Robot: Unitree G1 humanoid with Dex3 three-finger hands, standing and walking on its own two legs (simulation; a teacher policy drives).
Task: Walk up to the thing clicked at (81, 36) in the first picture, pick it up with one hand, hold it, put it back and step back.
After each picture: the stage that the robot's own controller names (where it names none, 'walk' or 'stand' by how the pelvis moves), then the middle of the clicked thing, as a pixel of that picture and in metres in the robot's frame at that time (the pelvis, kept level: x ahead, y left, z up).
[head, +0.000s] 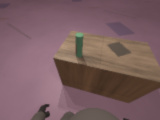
stand; (79, 46) +0.64 +0.12 +0.02
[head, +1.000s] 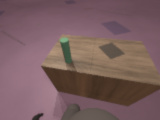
walk; (66, 51) +0.54 +0.24 +0.04
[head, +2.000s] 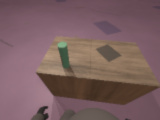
stand; (64, 56) +0.48 +0.22 +0.02
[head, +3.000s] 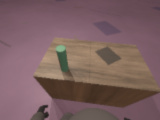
stand; (63, 60) +0.45 +0.22 +0.02
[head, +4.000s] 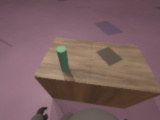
stand; (63, 60) +0.44 +0.22 +0.02
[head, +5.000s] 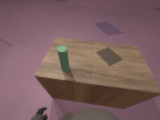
stand; (64, 60) +0.45 +0.21 +0.02
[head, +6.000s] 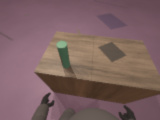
rise first; (64, 56) +0.45 +0.21 +0.02
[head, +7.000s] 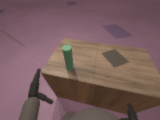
rise first; (68, 59) +0.46 +0.21 +0.02
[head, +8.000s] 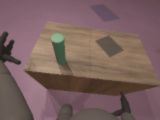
go down; (59, 51) +0.45 +0.19 +0.05
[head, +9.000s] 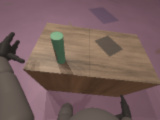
go down; (59, 50) +0.46 +0.20 +0.07
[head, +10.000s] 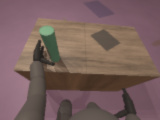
close in; (52, 47) +0.46 +0.21 +0.09
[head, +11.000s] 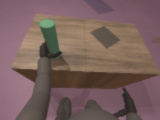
lift; (52, 43) +0.48 +0.21 +0.10
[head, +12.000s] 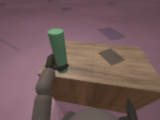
lift; (59, 54) +0.33 +0.18 +0.23
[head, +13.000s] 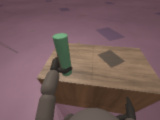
hold; (64, 57) +0.33 +0.16 +0.21
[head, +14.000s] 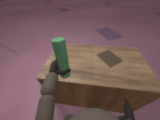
hold; (62, 59) +0.34 +0.17 +0.18
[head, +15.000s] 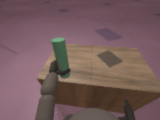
hold; (62, 59) +0.34 +0.17 +0.18
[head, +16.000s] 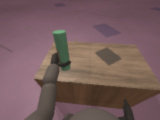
crouch; (63, 52) +0.39 +0.17 +0.18
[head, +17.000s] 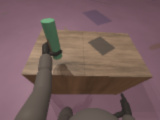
lower; (53, 41) +0.49 +0.20 +0.15
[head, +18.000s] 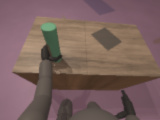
lower; (53, 46) +0.46 +0.20 +0.10
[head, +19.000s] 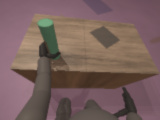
lower; (51, 42) +0.48 +0.21 +0.11
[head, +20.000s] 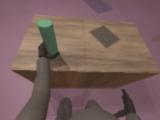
lower; (50, 43) +0.48 +0.21 +0.11
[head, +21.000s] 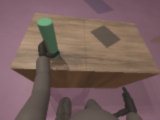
rest; (50, 42) +0.48 +0.21 +0.11
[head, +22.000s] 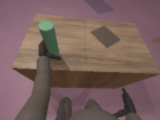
withdraw; (51, 44) +0.47 +0.21 +0.10
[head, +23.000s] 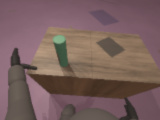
sink last; (62, 53) +0.44 +0.19 +0.08
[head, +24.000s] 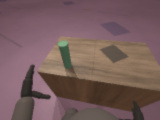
stand; (65, 56) +0.47 +0.22 +0.06
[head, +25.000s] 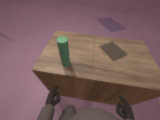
stand; (64, 53) +0.45 +0.21 +0.08
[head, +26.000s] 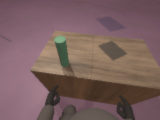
stand; (62, 53) +0.45 +0.21 +0.08
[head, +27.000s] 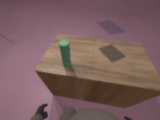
stand; (65, 55) +0.47 +0.20 +0.05
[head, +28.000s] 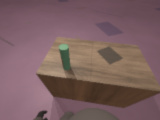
stand; (65, 58) +0.47 +0.21 +0.02
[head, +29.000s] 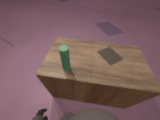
stand; (65, 59) +0.46 +0.20 +0.02
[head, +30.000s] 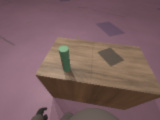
stand; (65, 60) +0.45 +0.20 +0.02
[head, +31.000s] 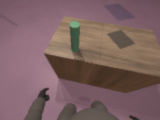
walk; (75, 38) +0.58 +0.13 +0.05
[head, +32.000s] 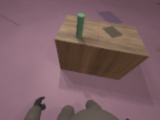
walk; (79, 27) +0.85 +0.14 +0.03
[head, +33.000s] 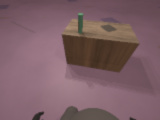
stand; (80, 24) +1.12 +0.22 +0.04
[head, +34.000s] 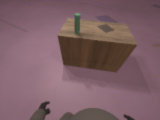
stand; (77, 24) +1.07 +0.20 +0.02
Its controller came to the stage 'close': yes
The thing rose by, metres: 0.22
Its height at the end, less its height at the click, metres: +0.00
